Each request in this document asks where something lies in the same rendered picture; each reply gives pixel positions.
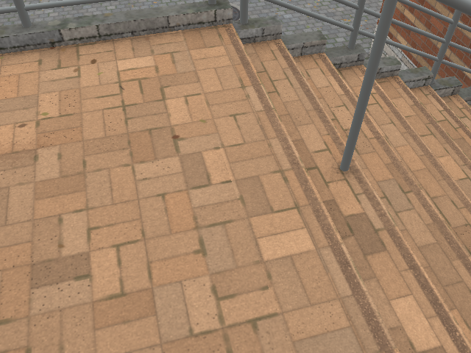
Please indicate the stairs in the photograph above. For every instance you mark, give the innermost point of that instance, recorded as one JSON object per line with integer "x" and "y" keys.
{"x": 403, "y": 209}

